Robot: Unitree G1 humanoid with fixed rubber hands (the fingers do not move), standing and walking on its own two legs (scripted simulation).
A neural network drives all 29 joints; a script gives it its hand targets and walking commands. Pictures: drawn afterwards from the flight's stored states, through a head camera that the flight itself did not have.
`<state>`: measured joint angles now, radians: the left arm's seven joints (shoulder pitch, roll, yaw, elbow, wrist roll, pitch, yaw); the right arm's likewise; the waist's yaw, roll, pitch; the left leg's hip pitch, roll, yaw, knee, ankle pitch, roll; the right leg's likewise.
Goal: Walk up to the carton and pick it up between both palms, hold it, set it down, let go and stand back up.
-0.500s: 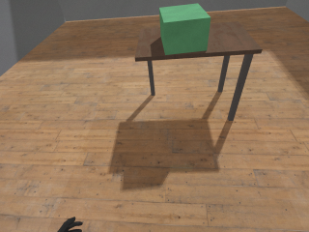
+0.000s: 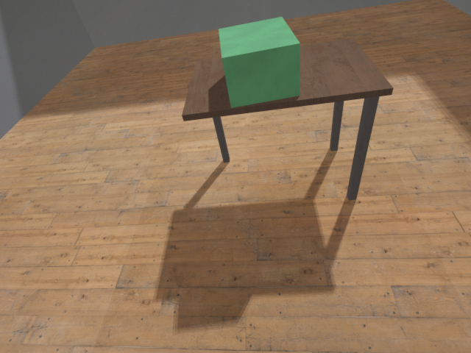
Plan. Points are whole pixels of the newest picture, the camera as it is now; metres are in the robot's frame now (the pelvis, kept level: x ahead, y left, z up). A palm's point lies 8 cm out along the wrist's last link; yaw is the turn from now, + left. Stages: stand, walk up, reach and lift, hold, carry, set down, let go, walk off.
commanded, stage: walk up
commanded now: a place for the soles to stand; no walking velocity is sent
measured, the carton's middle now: (257, 60) +1.19 -0.02 -0.01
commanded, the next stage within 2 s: none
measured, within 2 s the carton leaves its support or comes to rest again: neither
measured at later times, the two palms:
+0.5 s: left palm (139, 308) +0.26 +0.26 -0.10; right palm (425, 324) +0.24 -0.31 -0.17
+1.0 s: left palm (150, 253) +0.40 +0.27 -0.12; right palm (392, 252) +0.39 -0.30 -0.15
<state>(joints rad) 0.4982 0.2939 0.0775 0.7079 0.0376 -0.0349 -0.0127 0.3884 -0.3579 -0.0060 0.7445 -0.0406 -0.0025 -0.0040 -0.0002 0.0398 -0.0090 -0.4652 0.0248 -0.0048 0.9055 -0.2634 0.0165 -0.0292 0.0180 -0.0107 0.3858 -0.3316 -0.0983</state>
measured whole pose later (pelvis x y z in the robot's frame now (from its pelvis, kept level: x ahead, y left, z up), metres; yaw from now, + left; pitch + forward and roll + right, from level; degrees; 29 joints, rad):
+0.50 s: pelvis +0.17 -0.03 -0.05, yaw -2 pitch -4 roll +4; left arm 0.44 0.30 0.07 0.54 0.03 -0.02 -0.03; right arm 0.34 -0.36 -0.01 0.74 -0.03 -0.02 -0.01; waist 0.00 0.03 0.01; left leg -0.33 0.03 -0.01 0.93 -0.47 0.01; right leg -0.43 -0.03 -0.02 0.88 -0.38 -0.05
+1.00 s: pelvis +0.33 -0.01 -0.04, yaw -2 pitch -4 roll +1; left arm 0.43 0.30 0.06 0.59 0.03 0.01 -0.01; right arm 0.34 -0.36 -0.01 0.74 -0.03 -0.03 -0.02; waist 0.00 0.03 0.06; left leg -0.40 0.00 -0.01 0.77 -0.29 0.01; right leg -0.26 -0.02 -0.03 1.05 -0.55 -0.04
